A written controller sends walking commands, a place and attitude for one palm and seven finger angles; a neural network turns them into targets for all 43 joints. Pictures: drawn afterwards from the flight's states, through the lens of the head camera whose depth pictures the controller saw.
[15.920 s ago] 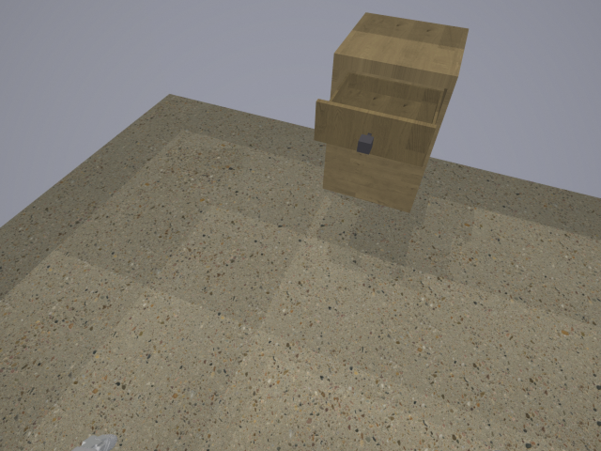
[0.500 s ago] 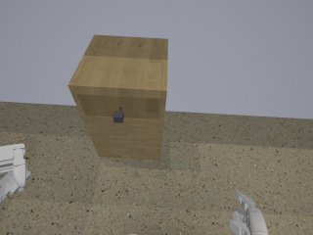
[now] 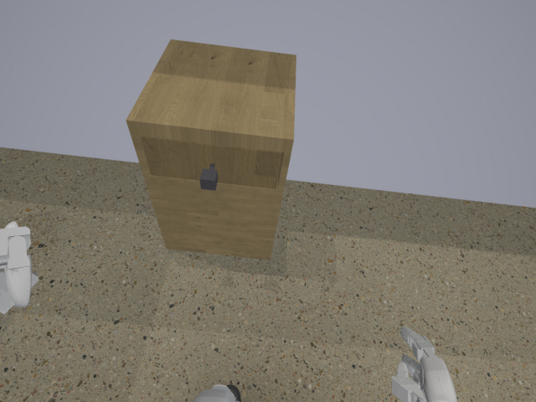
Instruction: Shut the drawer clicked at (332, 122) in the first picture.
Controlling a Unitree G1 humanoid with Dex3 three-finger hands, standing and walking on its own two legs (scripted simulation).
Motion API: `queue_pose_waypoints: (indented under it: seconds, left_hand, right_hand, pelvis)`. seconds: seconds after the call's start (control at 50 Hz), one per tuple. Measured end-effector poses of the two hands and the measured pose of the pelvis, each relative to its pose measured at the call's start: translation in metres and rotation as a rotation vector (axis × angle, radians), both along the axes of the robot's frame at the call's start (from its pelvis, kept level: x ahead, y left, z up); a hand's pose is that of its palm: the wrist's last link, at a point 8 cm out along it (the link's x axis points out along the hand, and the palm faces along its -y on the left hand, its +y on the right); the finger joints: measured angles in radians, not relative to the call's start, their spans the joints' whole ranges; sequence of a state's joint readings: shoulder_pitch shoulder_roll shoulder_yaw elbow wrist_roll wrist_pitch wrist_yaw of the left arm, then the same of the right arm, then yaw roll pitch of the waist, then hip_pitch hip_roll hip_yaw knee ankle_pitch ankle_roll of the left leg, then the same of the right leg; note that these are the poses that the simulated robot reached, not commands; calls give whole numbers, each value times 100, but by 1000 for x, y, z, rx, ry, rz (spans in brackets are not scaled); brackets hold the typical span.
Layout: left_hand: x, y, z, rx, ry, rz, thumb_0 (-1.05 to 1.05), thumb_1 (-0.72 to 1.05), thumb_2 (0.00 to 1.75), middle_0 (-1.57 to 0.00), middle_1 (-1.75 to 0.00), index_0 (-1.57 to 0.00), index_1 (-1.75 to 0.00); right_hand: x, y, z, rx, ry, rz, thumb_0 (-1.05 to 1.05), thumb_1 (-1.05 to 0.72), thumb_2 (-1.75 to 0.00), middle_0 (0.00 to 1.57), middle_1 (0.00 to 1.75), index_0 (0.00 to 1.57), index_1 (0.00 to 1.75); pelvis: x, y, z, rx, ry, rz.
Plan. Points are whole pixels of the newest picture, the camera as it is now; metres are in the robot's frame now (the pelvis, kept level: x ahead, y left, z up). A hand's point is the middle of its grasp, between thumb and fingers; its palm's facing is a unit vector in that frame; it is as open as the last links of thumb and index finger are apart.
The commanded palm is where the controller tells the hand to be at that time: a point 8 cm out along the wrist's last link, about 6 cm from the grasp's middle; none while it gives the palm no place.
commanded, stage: step back with the hand held close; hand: left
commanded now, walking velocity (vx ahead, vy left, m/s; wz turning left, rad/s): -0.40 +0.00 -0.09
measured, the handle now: (210, 174) +0.71 +0.17 -0.22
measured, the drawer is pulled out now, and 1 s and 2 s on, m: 0.00 0.00 0.00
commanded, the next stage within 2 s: stop stepping back and stand still in 0.16 s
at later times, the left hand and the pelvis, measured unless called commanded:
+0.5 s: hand (32, 381) +0.12 +0.21 +0.17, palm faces +0.25 -0.83 -0.50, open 3.2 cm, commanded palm +0.06 +0.25 +0.19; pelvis -0.08 -0.02 +0.00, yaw -3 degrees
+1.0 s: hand out of the picture +0.11 +0.21 +0.16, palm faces +0.32 -0.85 -0.42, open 3.2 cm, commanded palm +0.06 +0.25 +0.19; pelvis -0.09 -0.02 +0.01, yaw -4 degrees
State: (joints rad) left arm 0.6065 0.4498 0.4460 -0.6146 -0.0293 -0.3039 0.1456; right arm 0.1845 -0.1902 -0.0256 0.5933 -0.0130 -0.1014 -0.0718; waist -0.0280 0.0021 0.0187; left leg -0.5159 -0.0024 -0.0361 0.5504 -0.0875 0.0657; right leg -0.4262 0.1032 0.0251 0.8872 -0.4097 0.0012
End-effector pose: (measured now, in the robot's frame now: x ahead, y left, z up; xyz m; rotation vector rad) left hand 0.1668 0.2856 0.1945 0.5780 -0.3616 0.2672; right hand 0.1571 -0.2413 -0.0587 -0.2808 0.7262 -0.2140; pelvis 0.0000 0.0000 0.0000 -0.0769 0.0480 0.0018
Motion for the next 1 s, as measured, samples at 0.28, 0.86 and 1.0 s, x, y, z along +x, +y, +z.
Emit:
queue_pose_waypoints:
  seconds: [0.28,0.86,1.0]
  left_hand:
    - [-38,-53,8,22,-6,-218,1,88,90,-141,-160,-141,-159]
    - [-99,-51,-2,-67,117,-50,1,88,90,-141,-160,-140,-159]
    - [-95,-34,-16,-125,114,38,1,88,90,-141,-160,-141,-159]
  right_hand:
    - [-68,-6,-19,71,44,3,1,-90,-90,21,30,21,30]
    - [-109,-11,0,110,-64,-18,2,-90,-90,21,30,21,30]
    - [-108,-16,-9,76,3,-28,2,-90,-90,21,30,21,30]
  pelvis:
    - [-64,-17,-3,-3,17,-79]
    - [-100,-26,7,38,-37,-69]
    - [-90,-23,5,51,-64,-66]
